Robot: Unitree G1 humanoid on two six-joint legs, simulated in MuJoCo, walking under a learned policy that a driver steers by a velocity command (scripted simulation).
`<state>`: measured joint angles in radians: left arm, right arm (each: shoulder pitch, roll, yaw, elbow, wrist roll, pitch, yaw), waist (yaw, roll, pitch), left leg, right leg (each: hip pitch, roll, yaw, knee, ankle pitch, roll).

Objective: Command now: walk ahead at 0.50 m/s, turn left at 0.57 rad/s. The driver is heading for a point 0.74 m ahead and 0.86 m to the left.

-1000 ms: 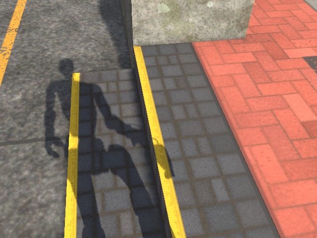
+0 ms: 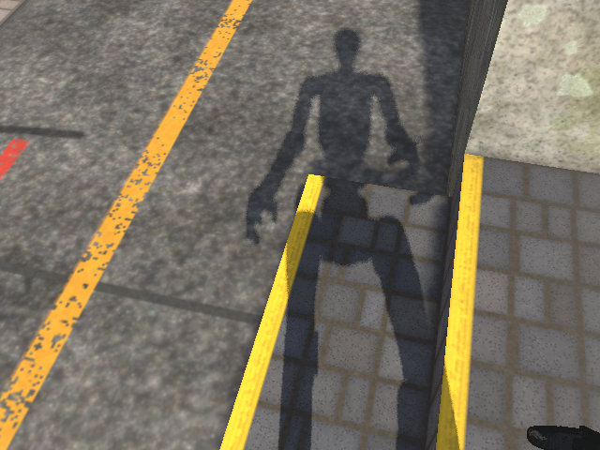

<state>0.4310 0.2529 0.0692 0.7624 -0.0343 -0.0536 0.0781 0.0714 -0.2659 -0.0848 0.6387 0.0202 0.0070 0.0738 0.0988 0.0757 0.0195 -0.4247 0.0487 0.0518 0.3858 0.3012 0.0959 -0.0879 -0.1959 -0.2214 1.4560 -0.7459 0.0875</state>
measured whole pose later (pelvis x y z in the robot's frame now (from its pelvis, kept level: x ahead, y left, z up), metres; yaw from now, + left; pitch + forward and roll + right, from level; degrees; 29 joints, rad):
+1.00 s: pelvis +0.50 +0.11 -0.05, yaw +37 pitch +4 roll +1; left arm 0.06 0.21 -0.02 0.72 0.08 -0.08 -0.02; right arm 0.51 -0.14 0.06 0.94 -0.04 -0.13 0.06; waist -0.07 -0.06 -0.08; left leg -0.23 -0.19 -0.07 0.69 -0.51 0.15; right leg -0.87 -0.11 0.07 1.01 -0.06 0.08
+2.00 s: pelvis +0.89 +0.53 -0.21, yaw +73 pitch +5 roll +1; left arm 0.03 0.24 0.06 0.65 0.01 -0.10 0.02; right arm 0.29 -0.19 -0.06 0.77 0.02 -0.01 -0.03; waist -0.05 -0.04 -0.01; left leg -0.31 -0.16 -0.16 0.55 -0.31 0.07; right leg -0.70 -0.06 0.12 0.70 -0.05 0.07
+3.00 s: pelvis +1.02 +0.80 -0.19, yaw +92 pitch +3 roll +1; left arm 0.31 0.21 0.06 0.85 0.01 -0.11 -0.01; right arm 0.28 -0.26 -0.09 0.74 0.03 -0.03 -0.01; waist 0.03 0.04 -0.04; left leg -0.67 0.03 -0.12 1.11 -0.16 0.05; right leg -0.17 0.01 -0.11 0.37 -0.26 -0.05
